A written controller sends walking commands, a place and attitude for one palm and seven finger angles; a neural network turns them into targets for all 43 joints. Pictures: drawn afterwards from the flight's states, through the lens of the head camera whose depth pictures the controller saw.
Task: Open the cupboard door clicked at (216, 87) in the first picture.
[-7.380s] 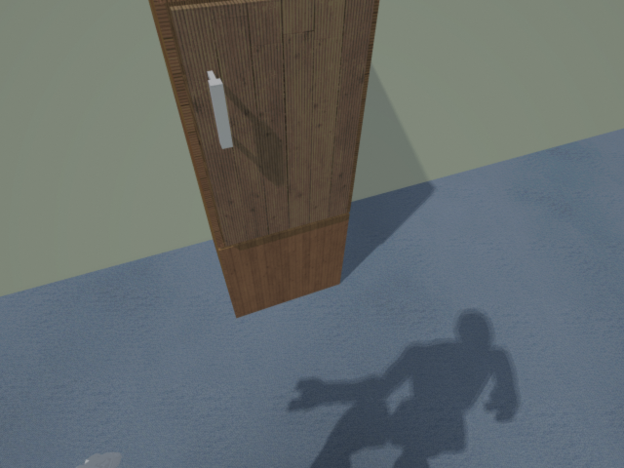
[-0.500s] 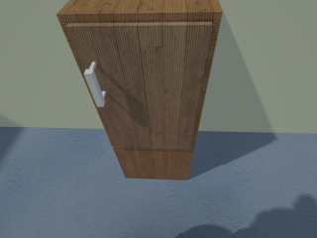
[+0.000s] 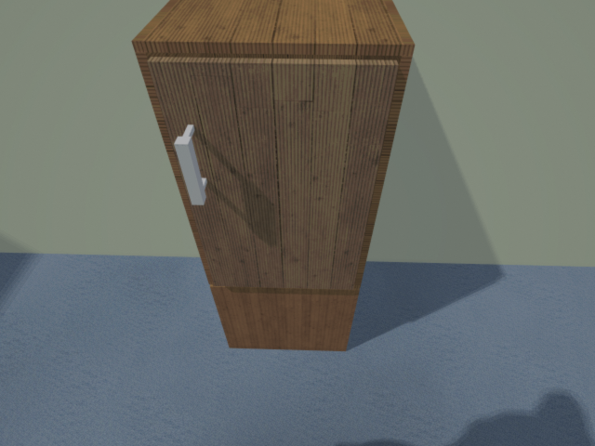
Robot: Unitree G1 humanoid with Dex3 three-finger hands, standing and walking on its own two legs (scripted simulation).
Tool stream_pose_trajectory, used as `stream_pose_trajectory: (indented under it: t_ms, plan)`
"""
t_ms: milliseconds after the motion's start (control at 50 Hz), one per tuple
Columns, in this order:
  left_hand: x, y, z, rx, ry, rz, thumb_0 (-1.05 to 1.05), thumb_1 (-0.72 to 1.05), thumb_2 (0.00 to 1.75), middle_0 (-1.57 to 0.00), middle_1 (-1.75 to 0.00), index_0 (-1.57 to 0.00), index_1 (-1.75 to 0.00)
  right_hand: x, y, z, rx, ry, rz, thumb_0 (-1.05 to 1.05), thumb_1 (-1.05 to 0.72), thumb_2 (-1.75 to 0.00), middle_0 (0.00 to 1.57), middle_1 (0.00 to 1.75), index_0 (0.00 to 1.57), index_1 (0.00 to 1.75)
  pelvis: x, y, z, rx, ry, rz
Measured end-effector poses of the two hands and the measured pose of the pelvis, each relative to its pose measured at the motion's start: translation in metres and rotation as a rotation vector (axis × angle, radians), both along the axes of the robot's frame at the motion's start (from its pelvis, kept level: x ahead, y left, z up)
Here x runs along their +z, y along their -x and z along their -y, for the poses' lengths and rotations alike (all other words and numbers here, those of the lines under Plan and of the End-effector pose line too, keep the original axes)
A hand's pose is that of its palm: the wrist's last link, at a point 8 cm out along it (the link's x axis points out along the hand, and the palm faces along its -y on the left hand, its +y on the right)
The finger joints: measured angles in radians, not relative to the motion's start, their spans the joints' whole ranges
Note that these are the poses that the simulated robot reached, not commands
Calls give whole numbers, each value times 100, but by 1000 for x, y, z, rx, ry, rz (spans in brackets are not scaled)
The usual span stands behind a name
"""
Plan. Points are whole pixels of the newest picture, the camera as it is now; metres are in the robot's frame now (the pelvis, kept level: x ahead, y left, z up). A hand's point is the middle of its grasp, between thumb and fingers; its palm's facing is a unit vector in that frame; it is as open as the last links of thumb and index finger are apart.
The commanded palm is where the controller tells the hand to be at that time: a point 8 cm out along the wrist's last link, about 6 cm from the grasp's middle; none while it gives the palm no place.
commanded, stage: look again from close up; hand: left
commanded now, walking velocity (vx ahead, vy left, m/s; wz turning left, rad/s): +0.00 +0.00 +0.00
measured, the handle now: (194, 165) +0.54 +0.22 +0.09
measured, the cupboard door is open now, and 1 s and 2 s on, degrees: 0 0 0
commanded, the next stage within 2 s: raise the hand with hooked fingers in 0.56 s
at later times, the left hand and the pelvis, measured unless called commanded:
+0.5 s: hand out of the picture +0.01 +0.16 -0.17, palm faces +0.01 -0.98 -0.20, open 7.4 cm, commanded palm none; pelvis +0.00 -0.02 +0.01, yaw +0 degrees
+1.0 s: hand (199, 393) +0.19 +0.14 -0.01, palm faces +0.00 -1.00 -0.01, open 8.1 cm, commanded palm +0.13 +0.22 -0.03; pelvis -0.01 -0.03 -0.05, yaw +2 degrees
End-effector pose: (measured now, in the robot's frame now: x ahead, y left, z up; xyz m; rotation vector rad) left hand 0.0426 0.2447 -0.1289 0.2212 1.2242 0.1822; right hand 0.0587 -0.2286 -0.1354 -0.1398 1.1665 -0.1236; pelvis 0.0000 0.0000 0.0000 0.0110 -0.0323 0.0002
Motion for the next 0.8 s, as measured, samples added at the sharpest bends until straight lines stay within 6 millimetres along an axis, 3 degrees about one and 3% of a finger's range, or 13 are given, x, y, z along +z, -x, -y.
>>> stream_pose_trajectory:
  t_ms: [140, 400, 680, 720, 800]
  plan:
    - [3, 7, 5, 0, 8, -14, 1, 90, 90, -20, -30, -20, -30, 0, 18, 5, -5, 2, -50, 0, -92, -90, 20, 30, 20, 30, 4, 1, 3, -1, -2, -5]
    - [-5, 31, 33, 10, 61, -104, 1, 91, 90, -20, -30, -20, -30, -1, 55, 15, -36, 6, -172, 0, -91, -90, 20, 30, 20, 30, 8, 0, 14, -4, -1, -3]
    - [-7, 44, 50, 32, 76, -146, 1, 91, 90, -20, -30, -20, -30, -4, 62, 10, -42, -23, -217, 0, -91, -90, 20, 30, 20, 30, 8, -2, 23, -3, 7, -8]
    - [9, 23, 39, 126, 53, -4, 3, 93, 90, -20, -30, -21, -30, 0, 52, 15, -39, 9, -131, 1, -92, -90, 20, 30, 20, 30, 6, -2, 24, 2, 6, -3]
    - [81, -53, 23, 147, -16, 540, 4, 92, 89, -20, -32, -21, -32, 13, 6, 33, -24, 67, 167, 2, -93, -90, 20, 30, 21, 30, 0, -1, 23, 47, 4, -15]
